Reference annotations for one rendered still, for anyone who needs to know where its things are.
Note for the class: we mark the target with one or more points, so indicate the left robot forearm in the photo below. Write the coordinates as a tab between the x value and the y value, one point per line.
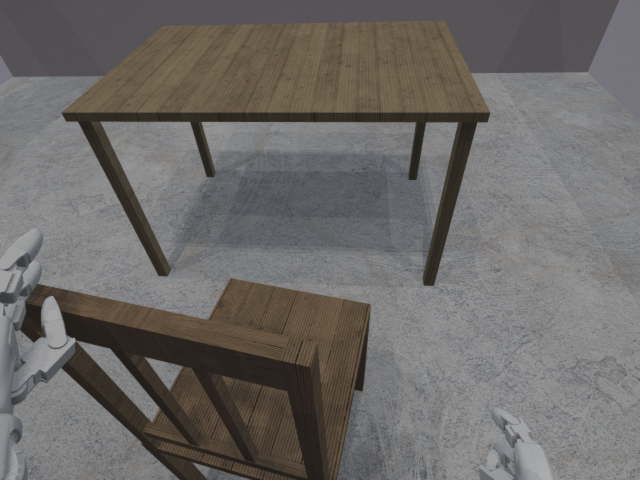
12	461

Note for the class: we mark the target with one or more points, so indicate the chair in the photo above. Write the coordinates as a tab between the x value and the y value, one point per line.
266	385

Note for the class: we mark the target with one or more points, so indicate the right robot hand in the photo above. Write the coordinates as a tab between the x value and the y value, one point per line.
527	461

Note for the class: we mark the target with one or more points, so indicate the table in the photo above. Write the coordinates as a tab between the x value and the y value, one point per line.
405	71

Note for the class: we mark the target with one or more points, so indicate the left robot hand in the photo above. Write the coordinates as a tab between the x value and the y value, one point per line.
43	359

